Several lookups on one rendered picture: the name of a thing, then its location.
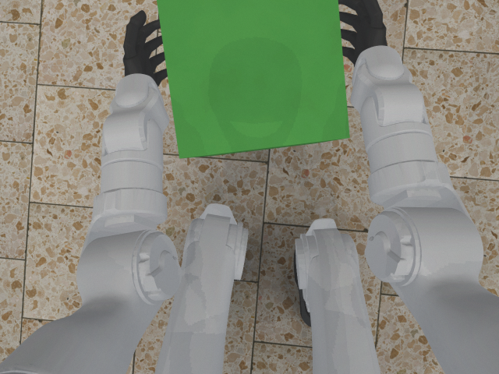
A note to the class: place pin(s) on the right robot forearm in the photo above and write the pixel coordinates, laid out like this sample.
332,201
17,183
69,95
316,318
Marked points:
404,168

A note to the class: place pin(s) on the left robot shin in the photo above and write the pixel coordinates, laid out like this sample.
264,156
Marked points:
196,225

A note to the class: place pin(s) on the robot left upper arm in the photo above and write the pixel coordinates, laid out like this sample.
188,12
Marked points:
123,281

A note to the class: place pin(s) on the left robot forearm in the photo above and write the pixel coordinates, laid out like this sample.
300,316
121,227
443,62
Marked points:
131,196

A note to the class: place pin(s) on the robot right hand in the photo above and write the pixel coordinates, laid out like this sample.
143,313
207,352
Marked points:
369,28

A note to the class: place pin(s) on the robot right thigh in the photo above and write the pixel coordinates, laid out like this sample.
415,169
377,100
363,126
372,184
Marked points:
342,339

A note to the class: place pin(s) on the robot left hand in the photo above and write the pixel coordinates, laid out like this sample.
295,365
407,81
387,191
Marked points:
137,53

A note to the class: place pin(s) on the carton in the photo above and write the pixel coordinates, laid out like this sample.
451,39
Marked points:
248,75

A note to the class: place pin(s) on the robot right upper arm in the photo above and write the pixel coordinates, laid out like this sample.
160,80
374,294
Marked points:
432,257

